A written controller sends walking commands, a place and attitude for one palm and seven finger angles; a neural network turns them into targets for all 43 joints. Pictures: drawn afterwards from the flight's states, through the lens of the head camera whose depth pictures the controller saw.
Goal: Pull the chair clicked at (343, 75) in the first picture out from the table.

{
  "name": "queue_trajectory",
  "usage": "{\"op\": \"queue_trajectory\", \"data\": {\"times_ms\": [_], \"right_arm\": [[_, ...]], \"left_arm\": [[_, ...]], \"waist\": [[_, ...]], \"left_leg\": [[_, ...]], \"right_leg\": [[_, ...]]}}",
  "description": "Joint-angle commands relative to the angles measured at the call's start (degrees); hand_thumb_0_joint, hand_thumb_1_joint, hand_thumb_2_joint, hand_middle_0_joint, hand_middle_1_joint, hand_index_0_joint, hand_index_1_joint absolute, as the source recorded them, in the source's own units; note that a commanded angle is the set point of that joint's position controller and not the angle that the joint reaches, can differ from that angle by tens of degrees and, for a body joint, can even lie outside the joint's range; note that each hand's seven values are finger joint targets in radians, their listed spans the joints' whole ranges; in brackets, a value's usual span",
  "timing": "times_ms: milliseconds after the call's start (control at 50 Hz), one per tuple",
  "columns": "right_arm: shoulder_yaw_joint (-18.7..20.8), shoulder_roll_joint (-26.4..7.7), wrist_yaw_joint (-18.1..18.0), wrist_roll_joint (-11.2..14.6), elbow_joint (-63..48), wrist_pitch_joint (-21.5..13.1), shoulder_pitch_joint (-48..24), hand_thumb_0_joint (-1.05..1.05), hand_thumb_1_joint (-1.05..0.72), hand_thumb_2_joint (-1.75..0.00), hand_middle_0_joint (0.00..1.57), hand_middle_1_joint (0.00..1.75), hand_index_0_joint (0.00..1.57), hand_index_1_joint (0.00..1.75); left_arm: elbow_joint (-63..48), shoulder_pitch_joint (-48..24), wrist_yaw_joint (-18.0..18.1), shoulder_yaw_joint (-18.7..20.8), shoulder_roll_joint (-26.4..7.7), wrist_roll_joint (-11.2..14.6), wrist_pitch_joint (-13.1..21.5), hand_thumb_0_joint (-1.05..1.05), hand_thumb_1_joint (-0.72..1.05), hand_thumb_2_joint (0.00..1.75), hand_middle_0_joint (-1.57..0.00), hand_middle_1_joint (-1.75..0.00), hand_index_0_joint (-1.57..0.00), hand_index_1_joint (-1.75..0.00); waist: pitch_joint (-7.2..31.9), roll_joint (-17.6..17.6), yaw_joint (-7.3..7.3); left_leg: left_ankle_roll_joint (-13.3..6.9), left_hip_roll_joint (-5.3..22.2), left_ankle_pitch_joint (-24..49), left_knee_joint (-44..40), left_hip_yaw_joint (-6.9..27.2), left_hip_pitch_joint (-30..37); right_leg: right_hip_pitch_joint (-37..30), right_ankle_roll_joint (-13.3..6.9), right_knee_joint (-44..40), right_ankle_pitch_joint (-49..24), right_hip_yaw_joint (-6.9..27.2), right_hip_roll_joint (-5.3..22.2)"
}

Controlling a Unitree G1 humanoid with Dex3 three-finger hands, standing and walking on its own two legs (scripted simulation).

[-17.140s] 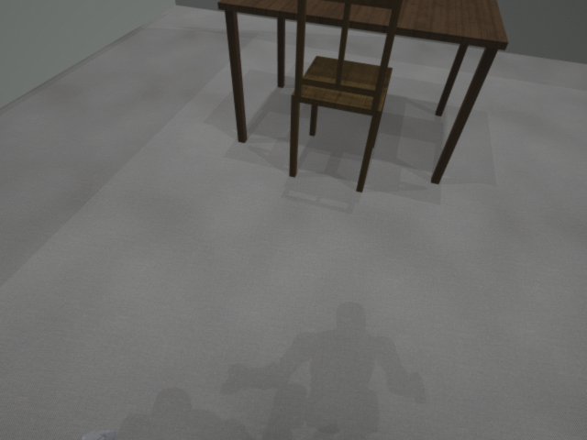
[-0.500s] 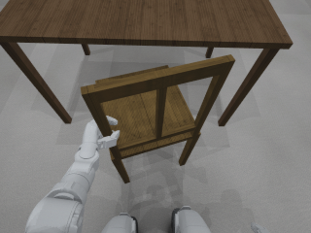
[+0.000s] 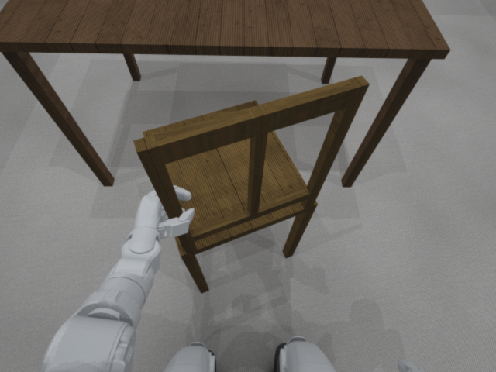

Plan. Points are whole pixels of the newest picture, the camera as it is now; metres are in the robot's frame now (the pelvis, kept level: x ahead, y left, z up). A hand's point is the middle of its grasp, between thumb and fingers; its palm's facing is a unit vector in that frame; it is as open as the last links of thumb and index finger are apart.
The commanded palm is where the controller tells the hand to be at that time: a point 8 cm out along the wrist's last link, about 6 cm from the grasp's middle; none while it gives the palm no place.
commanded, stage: step backward, pulling the chair out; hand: left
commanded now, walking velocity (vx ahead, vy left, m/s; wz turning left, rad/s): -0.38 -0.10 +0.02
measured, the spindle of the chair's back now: (255, 179) +0.46 +0.00 -0.05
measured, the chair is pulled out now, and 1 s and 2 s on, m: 0.22 0.37 0.57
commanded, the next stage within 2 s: stop walking, hand still on the chair in 1.26 s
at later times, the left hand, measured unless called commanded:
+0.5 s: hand (173, 270) +0.28 +0.14 -0.07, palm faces +0.02 -0.98 -0.21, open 5.9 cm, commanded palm +0.29 +0.19 -0.06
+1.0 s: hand (167, 306) +0.22 +0.14 -0.06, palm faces +0.07 -0.97 -0.21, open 6.0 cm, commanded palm +0.22 +0.19 -0.06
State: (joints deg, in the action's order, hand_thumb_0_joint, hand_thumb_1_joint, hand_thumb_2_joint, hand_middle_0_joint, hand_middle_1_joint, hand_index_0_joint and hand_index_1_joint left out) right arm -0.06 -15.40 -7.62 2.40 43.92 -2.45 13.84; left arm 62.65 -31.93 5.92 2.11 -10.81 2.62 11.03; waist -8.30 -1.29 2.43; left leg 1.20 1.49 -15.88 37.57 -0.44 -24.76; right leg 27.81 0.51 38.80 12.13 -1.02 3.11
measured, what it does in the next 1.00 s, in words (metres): walks backwards: right foot, then left foot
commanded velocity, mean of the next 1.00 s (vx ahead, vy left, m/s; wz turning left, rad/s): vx -0.38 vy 0.00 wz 0.05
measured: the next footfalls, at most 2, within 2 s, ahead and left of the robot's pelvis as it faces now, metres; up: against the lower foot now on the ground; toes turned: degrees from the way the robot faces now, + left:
right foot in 0.42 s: +0.05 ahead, -0.14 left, +0.00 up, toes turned -5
left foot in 0.68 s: -0.03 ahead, +0.13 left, +0.00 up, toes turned -1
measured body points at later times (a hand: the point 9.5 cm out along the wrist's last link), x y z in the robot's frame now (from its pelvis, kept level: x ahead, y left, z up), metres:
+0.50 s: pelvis -0.09 -0.01 -0.01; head -0.02 -0.01 +0.43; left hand +0.27 +0.19 -0.05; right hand -0.01 -0.26 -0.14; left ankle +0.04 +0.14 -0.72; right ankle +0.01 -0.14 -0.72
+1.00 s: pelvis -0.15 -0.02 +0.00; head -0.07 -0.02 +0.44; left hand +0.21 +0.19 -0.05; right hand -0.07 -0.27 -0.13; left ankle -0.08 +0.13 -0.72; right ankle -0.10 -0.15 -0.72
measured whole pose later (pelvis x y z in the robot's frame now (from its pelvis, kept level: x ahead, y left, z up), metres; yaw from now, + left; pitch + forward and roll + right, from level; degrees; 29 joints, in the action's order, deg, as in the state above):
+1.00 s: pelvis -0.15 -0.02 +0.00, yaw -2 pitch +1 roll -2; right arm -1.7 -12.6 -6.5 2.5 45.3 -3.1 10.2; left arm 65.6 -31.3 6.0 6.2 -13.7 2.6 12.8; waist -9.8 1.7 2.5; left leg 3.2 5.2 -15.1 39.6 2.2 -26.5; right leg 23.1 0.3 34.6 12.6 -3.2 0.2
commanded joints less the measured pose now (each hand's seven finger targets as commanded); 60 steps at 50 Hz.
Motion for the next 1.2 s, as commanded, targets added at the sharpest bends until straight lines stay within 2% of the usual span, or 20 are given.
{"op": "queue_trajectory", "data": {"times_ms": [0,40,120,200,220,280,320,400,440,500,580,620,700,800,900,960,1000,1080,1140,1180], "right_arm": [[2.6,-7.5,0.4,-0.9,-3.5,-2.0,1.6,0.00,-0.90,-0.90,0.20,0.30,0.20,0.30],[3.3,-8.0,-0.1,-0.4,-2.6,-1.8,3.1,0.00,-0.90,-0.90,0.20,0.30,0.20,0.30],[2.8,-6.5,-0.3,0.1,-3.0,-1.8,1.3,0.00,-0.90,-0.90,0.20,0.30,0.20,0.30],[1.4,-6.3,-0.2,-0.2,-2.3,-2.1,1.4,0.00,-0.90,-0.90,0.20,0.30,0.20,0.30],[1.3,-6.6,-0.2,-0.2,-2.1,-2.1,1.4,0.00,-0.90,-0.90,0.20,0.30,0.20,0.30],[1.0,-7.7,-0.5,0.0,-4.9,-2.0,-2.0,0.00,-0.90,-0.90,0.20,0.30,0.20,0.30],[1.5,-8.0,-0.2,0.2,-5.3,-2.5,-1.6,0.00,-0.90,-0.90,0.20,0.30,0.20,0.30],[1.4,-7.5,-0.4,-0.4,-4.0,-3.1,0.8,0.00,-0.90,-0.90,0.20,0.30,0.20,0.30],[2.2,-8.3,-0.6,0.0,-3.7,-3.0,1.2,0.00,-0.90,-0.90,0.20,0.30,0.20,0.30],[2.1,-6.1,-0.3,0.1,-3.6,-2.8,0.2,0.00,-0.90,-0.90,0.20,0.30,0.20,0.30],[0.1,-5.1,0.3,-0.7,-1.9,-2.9,-0.1,0.00,-0.90,-0.90,0.20,0.30,0.20,0.30],[0.1,-6.2,-0.1,-0.4,-0.8,-3.6,1.6,0.00,-0.90,-0.90,0.20,0.30,0.20,0.30],[0.7,-6.9,0.0,-1.2,-3.6,-2.9,-0.8,0.00,-0.90,-0.90,0.20,0.30,0.20,0.30],[2.2,-7.5,1.3,-1.2,-1.5,-3.3,3.0,0.00,-0.90,-0.90,0.20,0.30,0.20,0.30],[2.7,-7.6,0.3,-0.4,-1.5,-2.5,2.1,0.00,-0.90,-0.90,0.20,0.30,0.20,0.30],[1.9,-6.5,-0.1,0.5,-2.7,-1.9,-0.2,0.00,-0.90,-0.90,0.20,0.30,0.20,0.30],[1.3,-6.3,-0.1,0.2,-3.1,-1.8,-1.3,0.00,-0.90,-0.90,0.20,0.30,0.20,0.30],[0.7,-7.6,-0.9,0.0,-2.3,-1.5,0.9,0.00,-0.90,-0.90,0.20,0.30,0.20,0.30],[1.2,-8.3,-0.6,-0.1,-5.7,-0.5,-1.8,0.00,-0.90,-0.90,0.20,0.30,0.20,0.30],[1.1,-7.2,-0.1,-0.8,-5.8,-0.5,-0.7,0.00,-0.90,-0.90,0.20,0.30,0.20,0.30]], "left_arm": [[-10.9,-22.2,-0.5,-0.4,-8.8,-2.5,5.5,0.00,0.90,0.90,-0.50,-1.45,-0.50,-1.45],[-10.2,-20.4,-0.2,2.0,-12.9,-2.4,6.2,0.00,0.90,0.90,-0.50,-1.45,-0.50,-1.45],[-9.3,-18.5,0.3,2.7,-15.8,-1.8,5.7,0.00,0.90,0.90,-0.50,-1.45,-0.50,-1.45],[-7.8,-16.8,0.3,3.0,-14.3,-2.1,4.8,0.00,0.90,0.90,-0.50,-1.45,-0.50,-1.45],[-8.4,-17.3,0.2,2.7,-14.0,-2.0,5.0,0.00,0.90,0.90,-0.50,-1.45,-0.50,-1.45],[-10.1,-18.9,0.4,-0.2,-10.3,-1.3,6.3,0.00,0.90,0.90,-0.50,-1.45,-0.50,-1.45],[-12.0,-21.9,0.2,-0.9,-9.3,-0.8,6.4,0.00,0.90,0.90,-0.50,-1.45,-0.50,-1.45],[-11.4,-20.4,-0.3,-1.1,-9.4,-1.2,6.1,0.00,0.90,0.90,-0.50,-1.45,-0.50,-1.45],[-10.5,-18.9,-0.4,1.2,-12.7,-1.3,5.7,0.00,0.90,0.90,-0.50,-1.45,-0.50,-1.45],[-9.5,-17.1,0.5,1.5,-14.9,-1.7,5.3,0.00,0.90,0.90,-0.50,-1.45,-0.50,-1.45],[-7.6,-14.9,0.2,3.1,-14.2,-1.6,3.9,0.00,0.90,0.90,-0.50,-1.45,-0.50,-1.45],[-7.0,-13.8,0.1,3.1,-13.2,-1.4,4.0,0.00,0.90,0.90,-0.50,-1.45,-0.50,-1.45],[-12.5,-20.5,-0.4,-0.7,-8.7,-1.8,5.1,0.00,0.90,0.90,-0.50,-1.45,-0.50,-1.45],[-10.5,-19.4,0.0,1.0,-9.3,-2.6,5.9,0.00,0.90,0.90,-0.50,-1.45,-0.50,-1.45],[-9.2,-19.2,0.4,4.6,-16.5,-2.7,6.7,0.00,0.90,0.90,-0.50,-1.45,-0.50,-1.45],[-7.9,-17.2,0.5,4.6,-18.5,-1.8,5.0,0.00,0.90,0.90,-0.50,-1.45,-0.50,-1.45],[-7.6,-15.9,0.5,5.1,-17.9,-1.8,3.3,0.00,0.90,0.90,-0.50,-1.45,-0.50,-1.45],[-9.2,-15.8,0.2,3.1,-14.1,-1.0,1.3,0.00,0.90,0.90,-0.50,-1.45,-0.50,-1.45],[-13.2,-21.3,-0.5,-0.9,-8.9,-0.1,2.5,0.00,0.90,0.90,-0.50,-1.45,-0.50,-1.45],[-13.2,-22.2,-0.3,-0.6,-8.4,-0.5,2.6,0.00,0.90,0.90,-0.50,-1.45,-0.50,-1.45]], "waist": [[24.4,10.1,-0.34],[30.3,5.8,0.84],[28.3,-2.3,0.40],[27.0,-8.1,0.47],[26.6,-7.6,1.01],[21.9,12.6,-0.47],[23.4,13.2,-0.86],[20.6,14.3,-0.24],[23.4,8.2,-0.34],[22.2,-6.9,0.01],[21.4,-9.3,-1.27],[21.7,-9.3,-0.78],[22.9,17.2,-1.34],[26.4,12.8,-0.40],[31.5,5.9,0.68],[30.6,0.0,-0.23],[27.2,-5.6,-1.40],[26.4,-7.6,-0.15],[24.1,16.0,-1.11],[24.0,17.9,-1.46]], "left_leg": [[-4.1,14.1,27.9,-5.9,9.4,7.7],[-2.2,11.7,27.5,-3.2,6.5,9.6],[0.8,1.9,-8.0,4.9,2.0,7.1],[0.1,0.4,-9.0,3.8,3.4,9.0],[-0.4,1.2,-6.7,-0.7,3.5,10.9],[-6.1,13.1,-12.8,-17.5,14.0,-1.3],[-8.2,17.6,-11.6,-17.7,15.8,-1.3],[-7.4,15.7,0.0,-11.3,13.0,2.5],[-5.5,12.8,-4.3,-8.2,9.7,-0.4],[0.1,1.5,-12.8,11.2,1.7,4.7],[0.8,-0.1,-13.2,13.7,3.7,5.4],[0.4,0.1,-9.9,-0.6,2.9,7.4],[-7.6,17.7,13.8,-16.0,18.3,4.7],[-6.6,17.1,49.2,-2.5,14.7,21.6],[-0.6,10.5,32.4,-0.7,6.5,11.4],[2.0,2.1,-6.2,9.3,4.1,4.8],[1.6,0.5,-13.7,13.2,6.6,1.3],[0.6,2.0,-1.6,-6.8,5.3,7.4],[-6.3,14.7,8.2,-17.5,15.2,7.1],[-9.3,16.9,15.1,-15.3,18.0,7.6]], "right_leg": [[-13.8,-0.9,-1.4,-8.7,2.9,2.4],[-17.7,-1.2,-2.7,-24.6,5.2,4.3],[-9.8,-5.2,-16.7,-4.8,15.6,14.6],[-8.1,-4.6,-17.7,0.4,10.4,13.8],[-6.0,-3.1,-16.3,2.6,8.0,11.8],[-8.8,0.1,2.8,12.7,0.8,0.7],[-11.0,-0.5,9.7,11.8,0.6,-1.3],[-11.9,-1.0,-0.7,10.0,1.6,-0.9],[-16.2,-1.4,-3.1,9.1,3.5,0.6],[-1.4,-7.0,-21.1,24.7,18.9,15.4],[-5.1,-7.4,-18.7,6.7,11.8,15.4],[-8.8,-5.0,-14.5,-0.9,9.3,13.3],[-8.3,0.0,11.1,9.1,1.2,1.3],[-8.6,-1.1,-3.5,-0.1,2.3,1.2],[-22.5,-2.7,-5.5,-33.7,6.6,7.2],[-20.1,-7.9,-11.4,-33.6,14.9,18.3],[-18.0,-8.9,-14.1,-23.6,14.6,20.0],[-18.7,-4.5,-8.7,-22.8,7.0,14.8],[-11.7,0.5,5.4,6.0,-0.3,1.7],[-9.8,-0.2,11.0,13.7,0.7,0.1]]}}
